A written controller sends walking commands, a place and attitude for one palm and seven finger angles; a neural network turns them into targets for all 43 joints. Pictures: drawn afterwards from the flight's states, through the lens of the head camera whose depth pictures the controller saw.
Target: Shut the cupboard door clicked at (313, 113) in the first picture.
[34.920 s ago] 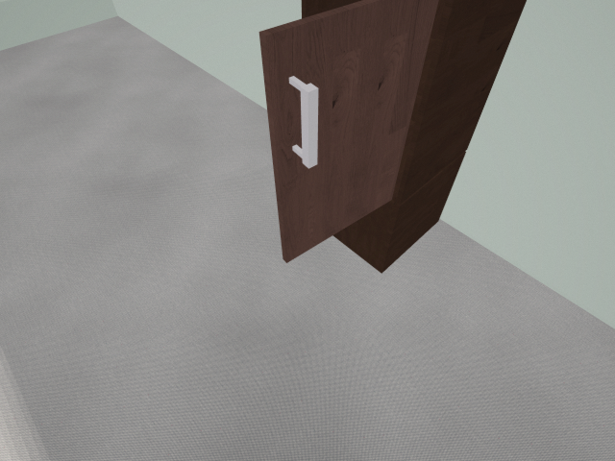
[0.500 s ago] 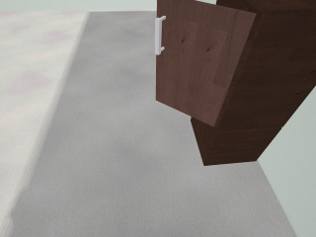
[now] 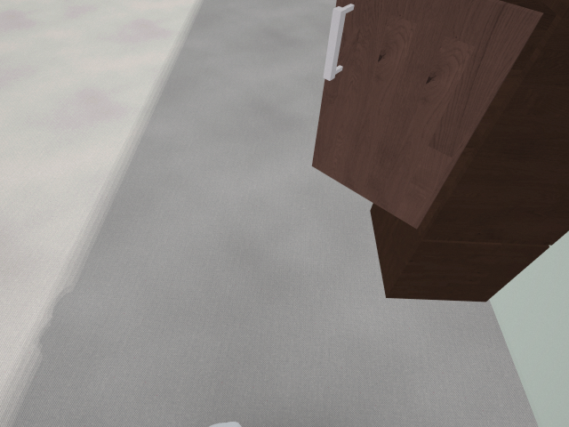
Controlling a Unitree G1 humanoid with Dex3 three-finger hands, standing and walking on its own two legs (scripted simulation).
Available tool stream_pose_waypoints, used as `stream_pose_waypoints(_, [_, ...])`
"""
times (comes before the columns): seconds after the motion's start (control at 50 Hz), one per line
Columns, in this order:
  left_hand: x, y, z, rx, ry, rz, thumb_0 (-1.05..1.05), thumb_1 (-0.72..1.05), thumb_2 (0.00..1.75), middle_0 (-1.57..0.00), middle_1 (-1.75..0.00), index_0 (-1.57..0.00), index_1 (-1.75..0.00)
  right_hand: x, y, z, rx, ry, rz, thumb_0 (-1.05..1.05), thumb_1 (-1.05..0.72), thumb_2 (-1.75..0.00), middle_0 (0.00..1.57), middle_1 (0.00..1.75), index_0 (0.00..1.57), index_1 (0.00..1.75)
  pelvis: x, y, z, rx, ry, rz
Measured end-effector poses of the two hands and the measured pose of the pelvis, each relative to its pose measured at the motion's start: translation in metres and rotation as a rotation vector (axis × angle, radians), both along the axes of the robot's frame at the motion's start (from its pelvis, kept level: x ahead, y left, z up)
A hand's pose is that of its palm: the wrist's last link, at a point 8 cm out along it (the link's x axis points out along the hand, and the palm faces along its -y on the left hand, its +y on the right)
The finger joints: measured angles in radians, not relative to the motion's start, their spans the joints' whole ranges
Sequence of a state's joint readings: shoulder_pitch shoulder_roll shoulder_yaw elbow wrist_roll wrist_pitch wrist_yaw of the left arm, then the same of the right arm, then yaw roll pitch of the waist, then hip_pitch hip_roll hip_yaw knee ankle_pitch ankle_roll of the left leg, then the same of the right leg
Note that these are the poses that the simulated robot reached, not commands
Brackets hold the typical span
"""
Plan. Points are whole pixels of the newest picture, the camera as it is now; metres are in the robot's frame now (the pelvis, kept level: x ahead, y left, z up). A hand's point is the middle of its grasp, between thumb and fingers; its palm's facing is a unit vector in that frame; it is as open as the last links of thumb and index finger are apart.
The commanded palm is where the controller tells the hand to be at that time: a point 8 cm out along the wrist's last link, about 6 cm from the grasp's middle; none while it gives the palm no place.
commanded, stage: walk to a spot facing it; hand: left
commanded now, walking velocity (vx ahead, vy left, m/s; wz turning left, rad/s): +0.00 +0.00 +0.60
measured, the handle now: (338, 43) +0.90 -0.11 +0.11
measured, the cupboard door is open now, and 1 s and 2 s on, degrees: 51 51 51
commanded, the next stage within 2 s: turn to face it in 1.72 s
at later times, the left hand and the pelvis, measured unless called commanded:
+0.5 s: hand out of the picture +0.03 +0.19 -0.13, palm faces +0.30 -0.90 -0.32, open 7.4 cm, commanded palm none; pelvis -0.01 -0.06 +0.01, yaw +19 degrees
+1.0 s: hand out of the picture -0.07 +0.17 -0.15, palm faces +0.62 -0.74 -0.25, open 7.4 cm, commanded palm none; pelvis +0.01 -0.04 +0.01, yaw +39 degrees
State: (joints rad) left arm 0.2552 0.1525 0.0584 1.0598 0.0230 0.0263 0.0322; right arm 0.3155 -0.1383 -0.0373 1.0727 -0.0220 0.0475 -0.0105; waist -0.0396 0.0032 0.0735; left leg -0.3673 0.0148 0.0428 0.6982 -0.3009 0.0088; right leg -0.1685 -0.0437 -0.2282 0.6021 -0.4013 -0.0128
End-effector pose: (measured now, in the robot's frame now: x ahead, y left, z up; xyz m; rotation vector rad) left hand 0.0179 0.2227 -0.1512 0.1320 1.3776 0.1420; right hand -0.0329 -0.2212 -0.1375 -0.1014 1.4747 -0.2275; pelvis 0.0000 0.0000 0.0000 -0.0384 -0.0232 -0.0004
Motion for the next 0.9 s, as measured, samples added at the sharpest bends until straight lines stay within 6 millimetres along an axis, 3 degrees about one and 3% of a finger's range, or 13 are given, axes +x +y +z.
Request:
stream_pose_waypoints(0.08, [0.011,0.016,-0.003,0.014,-0.037,0.044,0.0,0.91,0.9,-0.2,-0.29,-0.2,-0.3,0.024,-0.006,0.001,-0.037,-0.028,0.08,0.01,-0.91,-0.9,0.2,0.3,0.2,0.3,-0.003,0.006,-0.004,0.014,0.016,0.044])
stream_pose_waypoints(0.2, [0.035,0.032,0.023,0.057,-0.141,0.066,0.0,0.91,0.9,-0.2,-0.29,-0.2,-0.3,0.059,-0.02,0.02,-0.066,-0.096,0.177,0.01,-0.91,-0.9,0.2,0.3,0.2,0.3,-0.009,0.001,0.012,0.003,0.056,0.113])
stream_pose_waypoints(0.28, [0.046,0.034,0.04,0.084,-0.223,0.094,0.0,0.91,0.9,-0.2,-0.29,-0.2,-0.3,0.083,-0.036,0.028,-0.077,-0.128,0.245,0.01,-0.91,-0.9,0.2,0.3,0.2,0.3,-0.013,-0.009,0.018,-0.011,0.073,0.174])
stream_pose_waypoints(0.36, [0.044,0.028,0.05,0.117,-0.273,0.132,0.0,0.91,0.9,-0.2,-0.29,-0.2,-0.3,0.108,-0.056,0.028,-0.08,-0.156,0.308,0.01,-0.91,-0.9,0.2,0.3,0.2,0.3,-0.015,-0.026,0.018,-0.014,0.078,0.241])
stream_pose_waypoints(0.42, [0.028,0.019,0.053,0.15,-0.287,0.17,0.0,0.91,0.9,-0.2,-0.29,-0.2,-0.3,0.129,-0.072,0.022,-0.07,-0.178,0.347,0.01,-0.91,-0.9,0.2,0.3,0.2,0.3,-0.015,-0.044,0.013,0.006,0.082,0.286])
stream_pose_waypoints(0.48, [-0.003,0.007,0.052,0.184,-0.236,0.213,0.0,0.91,0.9,-0.2,-0.29,-0.2,-0.3,0.151,-0.082,0.015,-0.06,-0.199,0.379,0.01,-0.91,-0.9,0.2,0.3,0.2,0.3,-0.016,-0.055,0.01,0.024,0.075,0.319])
stream_pose_waypoints(0.58, [-0.052,-0.015,0.052,0.175,-0.121,0.302,0.0,0.91,0.9,-0.2,-0.29,-0.2,-0.3,0.179,-0.077,0.02,-0.025,-0.218,0.451,0.01,-0.91,-0.9,0.2,0.3,0.2,0.3,-0.009,-0.062,0.017,0.057,0.056,0.39])
stream_pose_waypoints(0.68, [-0.093,-0.033,0.043,0.141,-0.068,0.41,0.0,0.91,0.9,-0.2,-0.3,-0.2,-0.3,0.206,-0.048,0.018,0.009,-0.198,0.572,0.01,-0.91,-0.9,0.2,0.3,0.2,0.3,-0.006,-0.061,0.015,0.076,0.051,0.479])
stream_pose_waypoints(0.8, [-0.148,-0.041,0.016,0.094,0.001,0.552,0.0,0.91,0.9,-0.2,-0.3,-0.2,-0.3,0.247,0.01,0.012,0.028,-0.277,0.733,0.01,-0.91,-0.9,0.2,0.3,0.2,0.3,-0.007,-0.045,-0.003,0.058,0.052,0.568])
stream_pose_waypoints(0.84, [-0.158,-0.041,0.013,0.088,0.029,0.581,0.0,0.91,0.9,-0.2,-0.3,-0.2,-0.3,0.254,0.024,0.015,0.035,-0.312,0.768,0.01,-0.91,-0.9,0.2,0.3,0.2,0.3,-0.006,-0.043,-0.003,0.058,0.046,0.582])
stream_pose_waypoints(0.9, [-0.155,-0.036,0.018,0.088,0.014,0.62,0.01,0.91,0.9,-0.2,-0.29,-0.2,-0.3,0.258,0.034,0.022,0.041,-0.328,0.805,0.01,-0.91,-0.9,0.2,0.3,0.2,0.3,-0.002,-0.042,0.003,0.046,0.043,0.616])
